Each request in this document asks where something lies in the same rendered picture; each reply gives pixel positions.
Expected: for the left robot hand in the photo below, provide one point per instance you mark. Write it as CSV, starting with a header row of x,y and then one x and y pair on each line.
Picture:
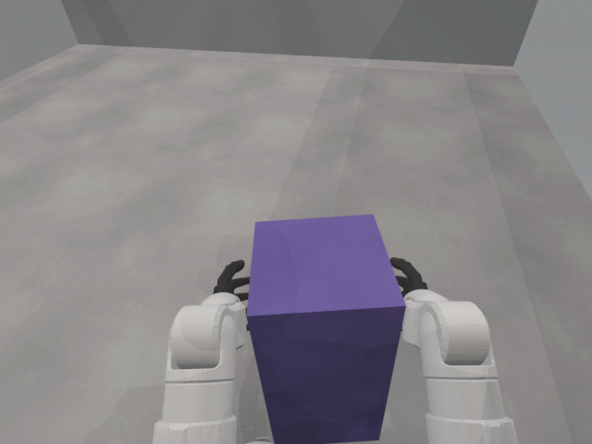
x,y
225,283

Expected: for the right robot forearm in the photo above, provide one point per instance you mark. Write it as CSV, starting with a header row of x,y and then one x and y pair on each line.
x,y
465,406

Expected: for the carton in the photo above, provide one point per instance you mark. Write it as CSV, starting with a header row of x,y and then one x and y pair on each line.
x,y
325,312

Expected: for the right robot hand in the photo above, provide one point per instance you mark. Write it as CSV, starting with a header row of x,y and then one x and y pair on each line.
x,y
413,279

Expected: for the left robot forearm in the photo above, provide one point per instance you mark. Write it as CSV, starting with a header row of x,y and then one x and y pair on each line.
x,y
201,357

